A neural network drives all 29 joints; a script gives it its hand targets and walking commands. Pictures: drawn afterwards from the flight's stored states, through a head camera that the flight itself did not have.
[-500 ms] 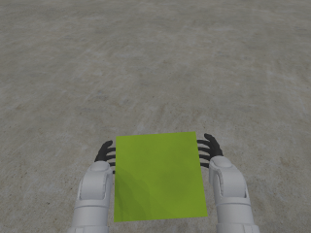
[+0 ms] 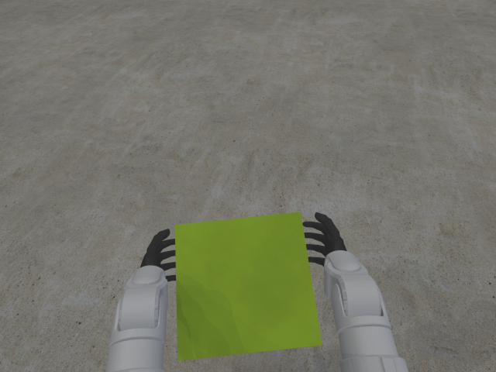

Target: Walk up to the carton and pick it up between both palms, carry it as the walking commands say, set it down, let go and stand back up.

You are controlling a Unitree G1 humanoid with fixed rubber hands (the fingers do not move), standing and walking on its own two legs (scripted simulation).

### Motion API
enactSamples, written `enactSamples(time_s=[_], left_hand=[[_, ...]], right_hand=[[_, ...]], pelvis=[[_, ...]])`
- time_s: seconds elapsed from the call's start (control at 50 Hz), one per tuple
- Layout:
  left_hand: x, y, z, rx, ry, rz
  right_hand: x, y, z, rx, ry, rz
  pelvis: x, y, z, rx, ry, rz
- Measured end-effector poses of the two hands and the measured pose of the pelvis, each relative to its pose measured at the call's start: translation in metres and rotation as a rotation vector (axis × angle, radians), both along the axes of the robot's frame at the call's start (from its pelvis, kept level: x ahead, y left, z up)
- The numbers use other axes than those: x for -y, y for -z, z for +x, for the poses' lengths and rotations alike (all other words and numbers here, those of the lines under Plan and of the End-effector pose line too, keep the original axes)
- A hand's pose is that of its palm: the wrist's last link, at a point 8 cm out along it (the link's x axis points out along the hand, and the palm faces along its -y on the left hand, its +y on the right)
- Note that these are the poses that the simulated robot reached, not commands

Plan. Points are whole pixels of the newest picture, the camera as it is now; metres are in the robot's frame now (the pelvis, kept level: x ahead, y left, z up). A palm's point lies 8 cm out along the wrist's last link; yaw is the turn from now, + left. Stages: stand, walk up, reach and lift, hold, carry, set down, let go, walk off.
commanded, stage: hold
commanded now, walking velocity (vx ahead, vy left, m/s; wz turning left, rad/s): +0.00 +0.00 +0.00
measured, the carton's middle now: (246, 282) +0.29 +0.05 -0.09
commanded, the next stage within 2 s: set down in 0.20 s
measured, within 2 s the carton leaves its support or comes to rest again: neither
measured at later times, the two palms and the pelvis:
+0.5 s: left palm (131, 270) +0.25 +0.24 +0.01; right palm (304, 246) +0.31 -0.05 +0.02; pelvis -0.01 +0.05 -0.01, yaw +0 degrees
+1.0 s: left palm (157, 278) +0.28 +0.23 -0.08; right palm (304, 272) +0.32 -0.06 -0.09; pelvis +0.00 +0.05 -0.02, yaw +1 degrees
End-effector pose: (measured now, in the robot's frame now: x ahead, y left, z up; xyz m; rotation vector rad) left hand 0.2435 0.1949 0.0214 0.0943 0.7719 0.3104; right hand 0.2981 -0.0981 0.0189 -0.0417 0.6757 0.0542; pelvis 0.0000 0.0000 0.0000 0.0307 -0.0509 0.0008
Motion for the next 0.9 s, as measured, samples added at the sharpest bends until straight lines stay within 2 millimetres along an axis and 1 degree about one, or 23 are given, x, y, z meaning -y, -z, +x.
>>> enactSamples(time_s=[0.06,0.12,0.2,0.24,0.3,0.34,0.4,0.46,0.52,0.6,0.66,0.74,0.82,0.9], left_hand=[[0.002,-0.011,0.009,0.050,0.033,-0.007],[0.002,-0.025,0.021,0.094,0.046,-0.007],[-0.007,-0.036,0.023,0.124,0.026,-0.014],[-0.014,-0.035,0.020,0.117,0.013,-0.028],[-0.025,-0.024,0.012,0.086,-0.004,-0.071],[-0.032,-0.014,0.007,0.060,-0.018,-0.083],[-0.039,-0.001,0.003,0.023,-0.037,-0.082],[-0.044,0.010,0.005,-0.007,-0.048,-0.080],[-0.047,0.017,0.012,-0.013,-0.049,-0.067],[-0.045,0.025,0.027,-0.005,-0.012,-0.043],[-0.036,0.029,0.041,0.010,0.037,-0.050],[-0.029,0.043,0.052,0.007,0.066,-0.051],[-0.029,0.060,0.053,-0.006,0.065,-0.044],[-0.032,0.081,0.046,-0.015,0.038,-0.051]], right_hand=[[0.003,-0.008,-0.001,0.044,0.049,0.005],[0.002,-0.025,0.004,0.089,0.082,-0.008],[-0.008,-0.048,0.009,0.124,0.072,-0.019],[-0.016,-0.054,0.010,0.116,0.061,-0.011],[-0.026,-0.052,0.010,0.082,0.047,-0.002],[-0.033,-0.047,0.010,0.059,0.035,0.007],[-0.042,-0.034,0.009,0.026,0.027,0.016],[-0.047,-0.017,0.010,-0.002,0.026,0.012],[-0.049,-0.002,0.014,-0.008,0.023,0.011],[-0.045,0.014,0.021,0.004,0.052,0.008],[-0.038,0.024,0.023,0.012,0.078,-0.003],[-0.029,0.039,0.024,0.000,0.096,-0.012],[-0.028,0.058,0.023,-0.019,0.096,-0.002],[-0.033,0.079,0.021,-0.032,0.091,0.000]], pelvis=[[-0.006,0.001,-0.005,-0.001,0.032,-0.012],[-0.011,0.001,-0.008,0.009,0.050,-0.018],[-0.017,0.000,-0.009,0.031,0.068,-0.023],[-0.021,-0.001,-0.009,0.050,0.067,-0.027],[-0.028,-0.001,-0.009,0.075,0.047,-0.035],[-0.033,0.000,-0.010,0.082,0.038,-0.035],[-0.040,0.001,-0.012,0.089,0.028,-0.034],[-0.046,0.003,-0.012,0.079,0.012,-0.036],[-0.051,0.005,-0.010,0.058,0.004,-0.032],[-0.057,0.006,-0.004,0.007,-0.003,-0.035],[-0.059,0.005,0.002,-0.034,-0.006,-0.035],[-0.058,0.006,0.009,-0.095,0.002,-0.030],[-0.057,0.007,0.013,-0.161,0.004,-0.028],[-0.055,0.012,0.010,-0.229,-0.001,-0.027]])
